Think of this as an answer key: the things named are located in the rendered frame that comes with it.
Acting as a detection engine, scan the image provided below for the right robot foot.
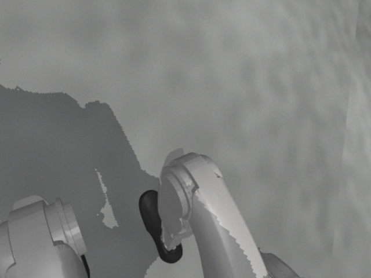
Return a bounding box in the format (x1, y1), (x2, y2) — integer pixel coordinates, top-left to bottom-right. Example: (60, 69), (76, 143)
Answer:
(139, 190), (183, 264)

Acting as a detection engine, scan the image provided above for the right robot hand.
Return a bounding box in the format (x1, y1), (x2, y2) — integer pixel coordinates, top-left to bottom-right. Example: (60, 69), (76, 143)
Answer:
(258, 247), (300, 278)

